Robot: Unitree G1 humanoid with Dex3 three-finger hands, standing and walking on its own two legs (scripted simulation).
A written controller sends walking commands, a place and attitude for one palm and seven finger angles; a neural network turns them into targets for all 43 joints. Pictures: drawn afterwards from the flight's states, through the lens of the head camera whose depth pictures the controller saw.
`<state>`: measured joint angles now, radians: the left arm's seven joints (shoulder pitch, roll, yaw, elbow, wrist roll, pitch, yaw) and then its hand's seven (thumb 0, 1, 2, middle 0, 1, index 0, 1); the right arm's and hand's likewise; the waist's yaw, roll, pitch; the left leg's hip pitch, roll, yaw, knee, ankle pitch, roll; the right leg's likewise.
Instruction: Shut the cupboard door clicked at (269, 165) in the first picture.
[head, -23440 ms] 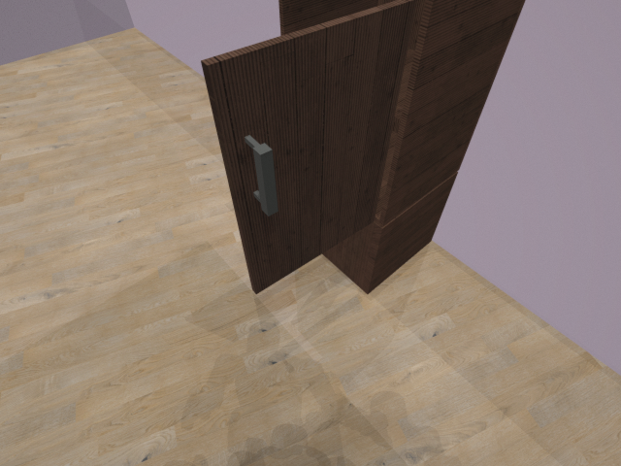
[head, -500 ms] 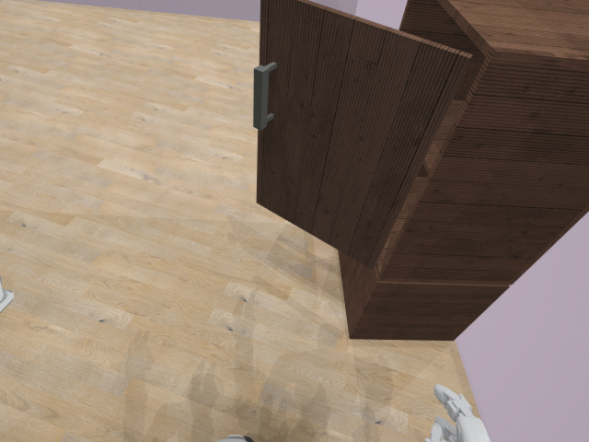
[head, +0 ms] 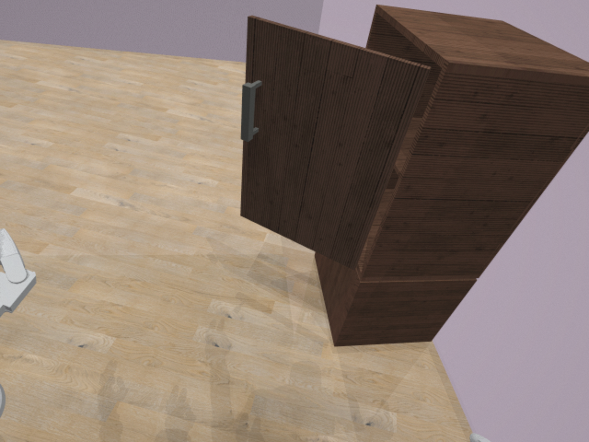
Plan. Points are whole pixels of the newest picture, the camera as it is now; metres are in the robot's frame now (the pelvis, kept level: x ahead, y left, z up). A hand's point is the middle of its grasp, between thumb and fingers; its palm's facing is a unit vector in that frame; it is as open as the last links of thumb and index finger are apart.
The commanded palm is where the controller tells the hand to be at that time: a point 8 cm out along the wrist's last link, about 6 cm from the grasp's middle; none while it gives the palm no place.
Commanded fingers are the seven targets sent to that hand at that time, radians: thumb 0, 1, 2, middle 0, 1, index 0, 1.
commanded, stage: stop stepping back and stand still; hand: left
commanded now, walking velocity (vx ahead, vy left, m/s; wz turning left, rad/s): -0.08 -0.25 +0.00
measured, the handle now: (252, 110) +0.85 +0.15 +0.07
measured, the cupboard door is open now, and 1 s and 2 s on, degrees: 55 55 55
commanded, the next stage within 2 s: let the arm hang, fingers relaxed in 0.88 s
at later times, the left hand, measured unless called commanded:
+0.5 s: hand (0, 312) +0.18 +0.30 +0.17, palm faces +0.47 -0.83 -0.30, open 7.4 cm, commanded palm +0.13 +0.32 +0.20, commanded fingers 0.00 0.90 0.90 -0.20 -0.30 -0.20 -0.30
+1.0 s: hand (1, 309) +0.19 +0.31 +0.16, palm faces +0.34 -0.82 -0.46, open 7.4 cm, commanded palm none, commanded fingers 0.00 0.90 0.90 -0.20 -0.30 -0.20 -0.30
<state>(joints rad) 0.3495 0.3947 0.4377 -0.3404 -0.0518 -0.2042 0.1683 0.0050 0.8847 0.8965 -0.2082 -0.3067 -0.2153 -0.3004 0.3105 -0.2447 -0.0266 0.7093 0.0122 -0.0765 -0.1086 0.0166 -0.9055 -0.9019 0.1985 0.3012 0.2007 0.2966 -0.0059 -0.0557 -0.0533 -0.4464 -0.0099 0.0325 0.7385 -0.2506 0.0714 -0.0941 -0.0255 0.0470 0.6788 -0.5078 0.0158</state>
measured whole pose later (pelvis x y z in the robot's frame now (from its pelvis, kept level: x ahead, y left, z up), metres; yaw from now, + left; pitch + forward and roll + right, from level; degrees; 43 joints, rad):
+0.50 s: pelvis -0.02 +0.03 +0.02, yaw -3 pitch -2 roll -1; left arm 0.49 0.34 0.35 -0.41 -0.04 -0.10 0.17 0.01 0.89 0.90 -0.21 -0.31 -0.21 -0.30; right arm 0.28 -0.21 0.02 0.68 -0.01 -0.05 -0.07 0.02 -0.90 -0.90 0.20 0.30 0.21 0.30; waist 0.04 -0.03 -0.08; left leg -0.41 0.04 0.04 0.74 -0.30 -0.01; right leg -0.12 0.05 -0.10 0.46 -0.33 -0.06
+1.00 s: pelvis -0.02 +0.05 +0.02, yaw -3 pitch +0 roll -1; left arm 0.58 0.41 0.35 -0.41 -0.04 -0.17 0.13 0.01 0.89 0.90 -0.21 -0.31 -0.22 -0.30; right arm 0.25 -0.19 0.03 0.66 0.01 -0.08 -0.06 0.02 -0.90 -0.90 0.20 0.30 0.21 0.30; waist 0.01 0.01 -0.03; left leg -0.33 0.03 0.06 0.54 -0.21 0.02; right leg -0.16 0.01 -0.08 0.49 -0.33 -0.01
